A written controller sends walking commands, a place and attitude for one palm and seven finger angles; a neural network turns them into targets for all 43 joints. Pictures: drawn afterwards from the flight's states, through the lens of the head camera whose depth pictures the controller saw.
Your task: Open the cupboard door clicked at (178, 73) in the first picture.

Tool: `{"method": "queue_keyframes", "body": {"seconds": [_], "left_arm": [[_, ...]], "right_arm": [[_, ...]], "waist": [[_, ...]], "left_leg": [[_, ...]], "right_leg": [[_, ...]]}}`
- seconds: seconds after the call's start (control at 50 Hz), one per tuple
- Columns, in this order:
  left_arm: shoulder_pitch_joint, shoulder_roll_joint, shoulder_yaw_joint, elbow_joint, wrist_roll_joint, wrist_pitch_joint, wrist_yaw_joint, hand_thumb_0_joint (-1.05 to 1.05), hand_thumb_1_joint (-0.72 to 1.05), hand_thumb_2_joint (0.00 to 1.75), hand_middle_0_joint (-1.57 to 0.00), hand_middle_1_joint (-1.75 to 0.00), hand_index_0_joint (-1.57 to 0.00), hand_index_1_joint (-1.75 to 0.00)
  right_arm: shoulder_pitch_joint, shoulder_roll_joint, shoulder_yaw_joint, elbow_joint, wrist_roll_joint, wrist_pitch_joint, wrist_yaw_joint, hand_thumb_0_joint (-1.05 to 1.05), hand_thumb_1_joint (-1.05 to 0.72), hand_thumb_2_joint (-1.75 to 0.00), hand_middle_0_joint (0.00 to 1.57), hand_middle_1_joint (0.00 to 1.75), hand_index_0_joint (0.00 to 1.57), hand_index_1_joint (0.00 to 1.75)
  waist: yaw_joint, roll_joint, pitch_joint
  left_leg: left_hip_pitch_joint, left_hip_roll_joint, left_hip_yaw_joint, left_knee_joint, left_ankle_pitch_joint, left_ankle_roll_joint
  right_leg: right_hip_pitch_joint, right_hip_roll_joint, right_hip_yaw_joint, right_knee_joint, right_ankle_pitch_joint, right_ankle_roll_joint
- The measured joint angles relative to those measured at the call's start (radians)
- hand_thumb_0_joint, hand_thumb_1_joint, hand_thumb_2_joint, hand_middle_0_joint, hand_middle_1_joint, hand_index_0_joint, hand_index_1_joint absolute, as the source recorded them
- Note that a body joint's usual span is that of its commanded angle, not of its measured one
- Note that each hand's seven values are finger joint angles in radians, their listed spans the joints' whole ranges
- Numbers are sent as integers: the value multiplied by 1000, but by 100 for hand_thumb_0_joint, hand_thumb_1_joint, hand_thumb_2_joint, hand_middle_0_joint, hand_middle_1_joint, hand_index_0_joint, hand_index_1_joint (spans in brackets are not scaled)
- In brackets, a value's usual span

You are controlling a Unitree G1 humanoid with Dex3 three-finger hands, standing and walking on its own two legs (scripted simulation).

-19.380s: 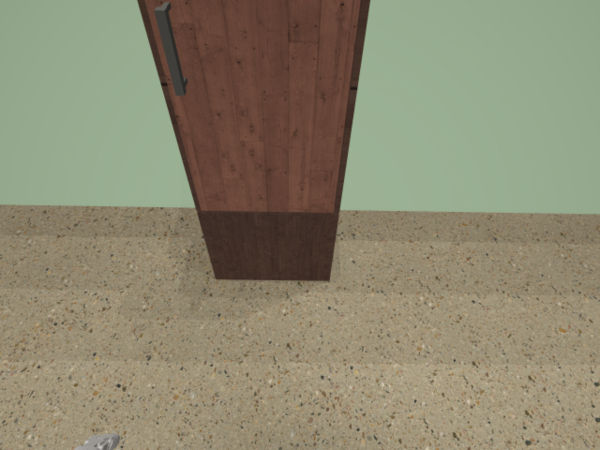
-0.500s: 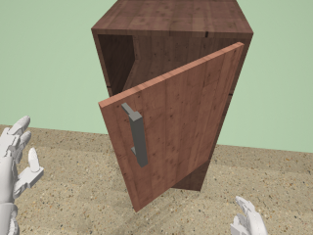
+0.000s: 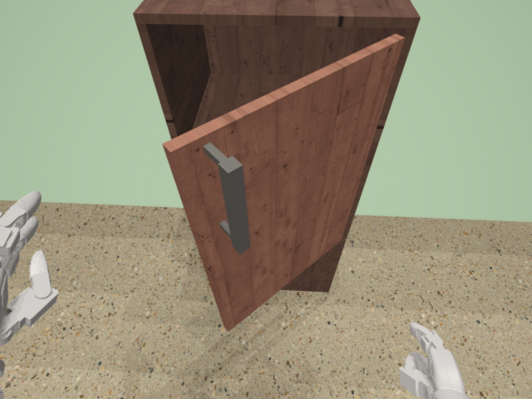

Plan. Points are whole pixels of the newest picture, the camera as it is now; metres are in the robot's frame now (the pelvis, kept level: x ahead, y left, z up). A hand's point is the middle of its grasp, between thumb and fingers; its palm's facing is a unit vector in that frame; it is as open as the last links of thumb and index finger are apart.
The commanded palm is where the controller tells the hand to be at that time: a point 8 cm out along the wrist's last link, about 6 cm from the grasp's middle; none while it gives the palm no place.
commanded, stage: step back with the hand held close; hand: left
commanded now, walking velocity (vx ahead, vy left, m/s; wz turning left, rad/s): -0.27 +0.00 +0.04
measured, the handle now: (228, 203) +0.33 +0.08 +0.15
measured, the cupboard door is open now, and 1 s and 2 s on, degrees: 43 43 43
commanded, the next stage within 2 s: stop stepping back and stand still in 0.68 s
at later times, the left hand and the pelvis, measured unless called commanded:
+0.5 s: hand out of the picture +0.09 +0.31 +0.16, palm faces +0.50 -0.76 -0.41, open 7.4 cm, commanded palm +0.02 +0.35 +0.18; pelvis -0.10 +0.04 -0.02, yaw +3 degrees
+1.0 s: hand out of the picture +0.02 +0.30 +0.16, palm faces +0.37 -0.83 -0.41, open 7.4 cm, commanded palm -0.04 +0.34 +0.18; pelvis -0.20 +0.05 -0.01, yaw -2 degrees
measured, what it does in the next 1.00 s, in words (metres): walks backwards: right foot, then left foot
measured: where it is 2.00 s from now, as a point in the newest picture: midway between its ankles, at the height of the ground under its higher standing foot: outside the picture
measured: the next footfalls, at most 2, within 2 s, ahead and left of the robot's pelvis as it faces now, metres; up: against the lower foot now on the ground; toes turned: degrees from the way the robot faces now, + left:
right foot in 0.76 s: -0.24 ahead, -0.03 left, +0.00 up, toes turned -1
left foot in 0.90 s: -0.06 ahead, +0.13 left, +0.00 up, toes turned -4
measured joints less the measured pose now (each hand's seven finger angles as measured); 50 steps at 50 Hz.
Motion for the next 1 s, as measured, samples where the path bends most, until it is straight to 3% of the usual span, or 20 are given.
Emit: {"method": "queue_keyframes", "body": {"seconds": [0.18,0.3,0.38,0.44,0.48,0.52,0.56,0.6,0.64,0.7,0.76,0.8,0.86,0.9,0.92,0.96,1.0], "left_arm": [[8,12,44,-44,4,-46,32,2,88,90,-21,-31,-22,-30],[1,5,58,-46,14,-72,40,2,88,90,-21,-31,-22,-30],[32,-4,63,-71,17,-86,53,2,88,90,-21,-31,-22,-30],[8,-32,44,-68,26,-85,62,1,88,90,-21,-31,-22,-30],[-53,-43,35,-46,30,-82,64,1,88,90,-21,-31,-22,-30],[-100,-41,45,-15,32,-85,64,1,88,90,-21,-31,-22,-30],[-112,-24,65,-2,28,-85,62,2,88,90,-21,-31,-22,-30],[-92,-12,79,-22,21,-84,64,2,88,90,-21,-31,-21,-30],[-61,-12,77,-58,14,-86,65,2,89,90,-21,-30,-21,-30],[-24,-7,59,-96,2,-96,56,2,89,90,-21,-30,-21,-30],[-8,22,69,-104,-5,-122,38,2,89,90,-21,-30,-21,-30],[-28,17,44,-77,-6,-131,23,1,89,90,-21,-30,-21,-30],[-9,22,38,-59,-2,-115,13,1,88,90,-21,-31,-22,-30],[9,18,44,-53,-1,-96,17,1,88,90,-21,-31,-22,-30],[5,16,43,-48,-1,-88,20,1,88,90,-21,-31,-22,-30],[-33,18,43,-18,-1,-81,26,1,88,90,-21,-31,-22,-30],[-44,16,52,0,-1,-74,32,1,88,90,-21,-31,-22,-30]], "right_arm": [[38,16,14,-3,-6,-45,-1,1,-90,-90,20,30,20,30],[68,27,17,10,-12,-86,3,1,-90,-90,20,30,20,30],[68,31,19,47,-19,-100,14,1,-90,-90,20,30,20,30],[69,21,17,83,-27,-105,11,1,-90,-90,20,30,20,30],[64,15,16,90,-27,-111,-1,1,-90,-90,20,30,20,30],[49,27,15,95,-31,-125,-5,1,-90,-90,20,30,20,30],[44,50,14,93,-35,-137,5,1,-90,-90,20,30,20,30],[43,70,19,90,-38,-149,22,1,-90,-90,20,30,20,30],[45,80,26,84,-40,-158,37,1,-90,-90,20,30,20,30],[42,83,36,74,-46,-167,49,1,-90,-90,20,30,20,30],[12,78,42,59,-50,-154,57,1,-90,-90,20,30,20,30],[-12,62,36,84,-45,-136,51,1,-90,-90,20,30,20,30],[11,58,37,105,-30,-113,40,1,-90,-90,20,30,20,30],[42,44,42,93,-25,-109,26,1,-90,-90,20,30,20,30],[57,32,38,88,-23,-115,19,1,-90,-90,20,30,20,30],[64,31,30,102,-17,-128,5,1,-90,-90,20,30,20,30],[71,31,31,104,-21,-144,0,1,-90,-90,20,30,20,30]], "waist": [[-15,-9,2],[-21,11,10],[6,-3,5],[16,-10,-16],[10,-10,-8],[1,-11,6],[-13,-17,3],[-16,-29,-12],[-12,-34,-31],[-6,-32,-58],[15,-52,-55],[17,-20,-26],[17,-47,-42],[2,-51,-63],[-9,-41,-70],[-22,-62,-54],[-28,-75,-48]], "left_leg": [[-76,-5,-10,34,41,24],[-118,-28,-44,22,79,34],[-163,-52,-52,146,-88,-2],[-124,-59,-70,189,-149,-4],[-125,-62,-70,154,-11,22],[-126,-61,-72,137,33,50],[-121,-56,-81,91,55,58],[-117,-46,-81,28,96,52],[-114,-33,-74,-36,141,46],[-126,-23,-64,-116,206,38],[-181,-28,-26,-95,213,17],[-214,-22,-56,22,56,-11],[-198,-57,-79,203,-76,-20],[-112,-56,-86,142,2,-10],[-76,-56,-98,89,-10,13],[-58,-77,-96,61,-6,35],[-42,-82,-87,20,38,36]], "right_leg": [[-76,-3,-9,45,28,12],[-121,13,5,88,-32,-7],[-142,-5,21,89,70,-1],[-166,-13,36,131,56,31],[-185,-13,37,173,-2,30],[-221,20,65,324,-115,21],[-237,59,74,470,-169,11],[-216,75,58,508,-200,5],[-162,78,31,447,-226,-2],[-42,77,-3,229,-228,-17],[50,51,7,-26,-72,-40],[43,69,7,-7,-42,-39],[25,51,34,35,-69,-29],[17,49,43,57,-80,-20],[13,53,37,70,-86,-15],[19,33,34,73,-80,-10],[20,25,44,65,-78,-4]]}}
